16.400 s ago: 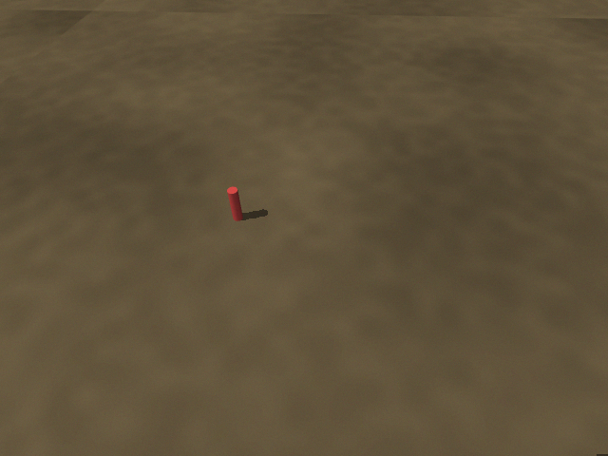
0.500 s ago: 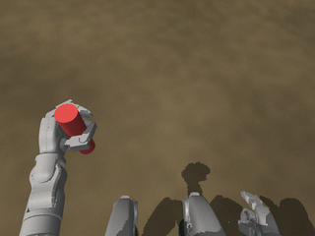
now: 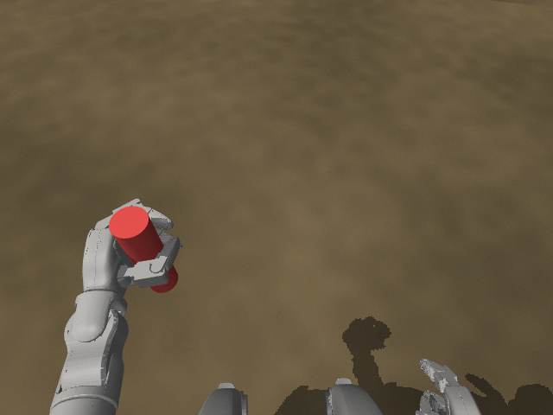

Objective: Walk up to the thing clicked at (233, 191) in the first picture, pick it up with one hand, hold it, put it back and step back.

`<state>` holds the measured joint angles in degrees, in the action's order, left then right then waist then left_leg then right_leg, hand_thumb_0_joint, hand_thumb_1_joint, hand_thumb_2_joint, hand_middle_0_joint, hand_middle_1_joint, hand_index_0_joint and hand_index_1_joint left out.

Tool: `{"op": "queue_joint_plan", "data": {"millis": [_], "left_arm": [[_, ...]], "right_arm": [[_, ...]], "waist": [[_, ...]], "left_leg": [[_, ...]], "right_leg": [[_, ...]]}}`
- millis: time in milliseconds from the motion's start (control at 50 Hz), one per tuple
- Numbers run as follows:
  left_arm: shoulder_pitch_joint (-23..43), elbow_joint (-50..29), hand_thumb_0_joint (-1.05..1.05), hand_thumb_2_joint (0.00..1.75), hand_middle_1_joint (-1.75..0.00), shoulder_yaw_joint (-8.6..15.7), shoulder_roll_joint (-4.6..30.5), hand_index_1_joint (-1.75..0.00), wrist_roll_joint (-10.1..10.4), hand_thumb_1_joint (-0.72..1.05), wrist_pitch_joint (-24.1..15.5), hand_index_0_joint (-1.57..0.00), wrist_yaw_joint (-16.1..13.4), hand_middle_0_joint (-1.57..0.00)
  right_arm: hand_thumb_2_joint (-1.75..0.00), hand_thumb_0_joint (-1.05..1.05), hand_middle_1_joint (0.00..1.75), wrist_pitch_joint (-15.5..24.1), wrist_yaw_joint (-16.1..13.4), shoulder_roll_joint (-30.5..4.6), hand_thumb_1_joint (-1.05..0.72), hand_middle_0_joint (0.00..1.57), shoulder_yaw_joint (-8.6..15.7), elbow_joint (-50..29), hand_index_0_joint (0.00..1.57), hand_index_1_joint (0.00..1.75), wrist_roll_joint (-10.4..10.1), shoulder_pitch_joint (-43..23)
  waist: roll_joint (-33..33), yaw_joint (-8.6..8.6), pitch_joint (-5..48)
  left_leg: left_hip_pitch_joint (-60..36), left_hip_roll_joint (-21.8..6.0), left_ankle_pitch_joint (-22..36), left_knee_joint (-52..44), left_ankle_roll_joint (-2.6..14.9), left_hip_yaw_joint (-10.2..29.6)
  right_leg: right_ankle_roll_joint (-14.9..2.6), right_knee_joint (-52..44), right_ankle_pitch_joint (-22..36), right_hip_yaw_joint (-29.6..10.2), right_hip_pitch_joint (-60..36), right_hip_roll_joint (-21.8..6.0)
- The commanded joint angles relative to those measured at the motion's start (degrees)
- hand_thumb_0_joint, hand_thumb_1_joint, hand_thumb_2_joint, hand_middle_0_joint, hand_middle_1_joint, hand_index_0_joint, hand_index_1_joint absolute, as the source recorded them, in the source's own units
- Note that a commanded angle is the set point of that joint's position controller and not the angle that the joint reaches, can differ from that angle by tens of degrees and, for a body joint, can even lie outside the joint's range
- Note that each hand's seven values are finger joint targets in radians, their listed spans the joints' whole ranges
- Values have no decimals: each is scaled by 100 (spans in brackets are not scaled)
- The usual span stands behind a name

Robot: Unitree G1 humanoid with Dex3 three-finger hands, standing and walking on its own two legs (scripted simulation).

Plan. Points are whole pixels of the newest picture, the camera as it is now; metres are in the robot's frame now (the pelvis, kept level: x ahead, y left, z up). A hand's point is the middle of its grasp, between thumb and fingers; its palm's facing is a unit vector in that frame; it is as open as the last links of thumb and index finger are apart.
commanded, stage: lift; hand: left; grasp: from the side
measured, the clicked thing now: (148, 254) +0.34 +0.19 +0.03
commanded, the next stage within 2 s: hold in 0.48 s
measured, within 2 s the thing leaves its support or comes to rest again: neither
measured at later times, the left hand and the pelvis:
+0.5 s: hand (159, 234) +0.35 +0.16 +0.08, palm faces +0.03 -1.00 +0.00, open 5.8 cm; pelvis +0.01 -0.01 +0.03, yaw +0 degrees
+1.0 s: hand (161, 227) +0.35 +0.16 +0.10, palm faces +0.03 -1.00 +0.01, open 5.8 cm; pelvis +0.02 -0.01 +0.04, yaw +0 degrees
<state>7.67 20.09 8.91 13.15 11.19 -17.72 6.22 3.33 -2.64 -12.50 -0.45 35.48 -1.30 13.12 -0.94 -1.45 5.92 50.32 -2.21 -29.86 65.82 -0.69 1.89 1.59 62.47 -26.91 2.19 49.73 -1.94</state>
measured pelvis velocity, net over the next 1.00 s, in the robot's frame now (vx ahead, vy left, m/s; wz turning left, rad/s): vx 0.02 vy -0.01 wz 0.00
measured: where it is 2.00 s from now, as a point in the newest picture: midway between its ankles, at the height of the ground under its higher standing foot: outside the picture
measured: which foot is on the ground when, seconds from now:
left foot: down 0.00-1.00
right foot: down 0.00-1.00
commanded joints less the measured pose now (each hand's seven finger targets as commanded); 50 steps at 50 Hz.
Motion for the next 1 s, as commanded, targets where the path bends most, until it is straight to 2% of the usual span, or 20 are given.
{"op": "queue_joint_plan", "data": {"millis": [0,40,100,160,240,300,320,500,540,560,600,680,700,720,760,840,860,880,920,980], "left_arm": [[1317,-1146,0,127,-140,293,701,-139,58,54,-427,-134,30,-132],[1413,-1182,0,128,-141,293,727,-140,68,53,-474,-134,97,-132],[1364,-1076,0,126,-139,365,743,-137,90,53,-488,-132,106,-130],[1430,-1205,0,124,-136,289,682,-135,111,52,-551,-129,166,-127],[1491,-1052,0,127,-139,387,756,-138,102,54,-567,-131,187,-129],[1504,-1036,0,128,-139,253,604,-138,133,52,-619,-130,254,-128],[1435,-929,0,128,-139,411,722,-138,139,53,-615,-131,254,-130],[1433,-801,0,130,-141,346,638,-140,137,56,-626,-132,326,-130],[1545,-898,0,129,-140,443,712,-139,181,57,-666,-132,357,-131],[1577,-875,0,129,-140,356,641,-140,169,57,-668,-133,370,-131],[1600,-882,0,119,-137,393,691,-135,151,56,-681,-133,372,-131],[1403,-759,0,121,-139,384,603,-137,171,56,-653,-134,357,-132],[1552,-877,0,121,-138,452,722,-136,165,56,-669,-133,355,-131],[1469,-768,0,120,-138,472,705,-137,170,53,-679,-134,366,-132],[1497,-788,0,121,-139,337,599,-138,167,54,-668,-134,395,-132],[1492,-767,0,120,-138,451,670,-137,173,55,-648,-134,382,-132],[1523,-865,0,121,-138,441,656,-137,177,55,-646,-133,361,-131],[1497,-796,0,120,-138,359,558,-136,180,56,-653,-133,373,-131],[1441,-768,0,121,-138,445,674,-137,136,57,-630,-134,338,-132],[1551,-863,0,121,-138,340,565,-137,154,55,-622,-133,370,-131]], "right_arm": [[-89,0,30,210,-43,-823,-89,20,345,-650,20,30,-21,19],[-89,0,30,199,-48,-818,-88,20,346,-622,20,30,-11,11],[-89,0,30,196,-45,-802,-89,20,345,-631,20,30,-18,-46],[-89,0,30,194,-55,-795,-88,20,338,-638,20,30,-3,-53],[-89,0,30,189,-57,-831,-88,20,363,-532,20,30,24,24],[-89,0,30,167,-48,-811,-88,20,353,-548,20,30,23,-12],[-89,0,30,159,-56,-813,-88,20,353,-536,20,30,27,-21],[-89,0,30,117,-65,-817,-88,20,365,-530,20,30,33,-30],[-89,0,30,118,-79,-826,-88,20,367,-519,20,30,34,-53],[-89,0,30,127,-66,-826,-88,20,362,-515,20,30,36,-61],[-89,0,30,122,-65,-834,-89,20,371,-512,20,30,35,-100],[-89,0,30,107,-68,-817,-90,20,363,-514,20,30,43,-86],[-89,0,30,101,-75,-831,-90,20,371,-508,20,30,47,-62],[-89,0,30,85,-74,-803,-90,20,350,-506,20,30,43,-119],[-89,0,30,99,-75,-829,-90,20,366,-494,20,30,44,-88],[-89,0,30,89,-95,-799,-90,20,355,-494,20,30,49,-111],[-89,0,30,85,-101,-797,-90,20,347,-501,20,30,46,-113],[-89,0,30,67,-105,-785,-90,20,343,-481,20,30,57,-117],[-89,0,30,71,-107,-794,-90,20,353,-493,20,30,52,-142],[-89,0,30,84,-105,-781,-89,20,340,-505,20,30,54,-188]], "waist": [[-6,-43,1678],[-236,-60,1651],[-7,-5,1510],[-117,-30,1615],[-139,-36,1587],[-126,-46,1489],[-98,-4,1515],[24,-9,1475],[69,-35,1441],[78,-56,1408],[-85,-4,1287],[26,2,1373],[22,20,1476],[75,35,1300],[20,-19,1344],[113,-13,1308],[39,34,1364],[95,-33,1304],[144,56,1304],[31,-8,1144]], "left_leg": [[-1218,129,1347,-1289,89,-37],[-1435,126,1348,-1392,65,-43],[-1330,143,1149,-1534,98,-79],[-1599,152,1361,-1591,84,-130],[-1789,116,1740,-1651,63,-87],[-1826,123,1603,-1756,64,-106],[-1817,139,1630,-1761,70,-117],[-2008,147,1771,-1899,77,-200],[-2031,160,1812,-1885,91,-216],[-2094,144,1792,-1937,85,-196],[-2126,140,1648,-2044,59,-171],[-2202,142,1919,-2042,61,-186],[-2221,158,2006,-2017,70,-212],[-2140,167,1856,-2038,82,-221],[-2315,139,1964,-2082,67,-220],[-2312,160,1894,-2126,94,-248],[-2355,171,1955,-2138,81,-279],[-2362,165,2008,-2140,83,-248],[-2336,174,2006,-2178,86,-259],[-2409,165,1800,-2268,83,-257]], "right_leg": [[-220,-1022,1365,56,-1354,204],[-239,-1118,1336,55,-1314,207],[-204,-1309,1219,28,-1613,188],[-204,-1390,1437,0,-1769,194],[-236,-1386,1712,48,-1793,223],[-225,-1490,1611,31,-1913,208],[-218,-1532,1644,23,-2001,198],[-193,-1721,1851,-20,-2269,197],[-170,-1773,1932,-45,-2350,187],[-181,-1763,1902,-30,-2328,192],[-213,-1782,1698,-1,-2237,205],[-198,-1813,1965,3,-2426,208],[-183,-1848,2090,-26,-2526,196],[-171,-1899,1966,-31,-2499,188],[-185,-1887,2040,-27,-2460,200],[-150,-2002,2045,-54,-2576,179],[-154,-2026,2115,-74,-2641,165],[-153,-2015,2153,-42,-2627,182],[-154,-2051,2151,-41,-2735,173],[-166,-2108,1919,-41,-2580,183]]}}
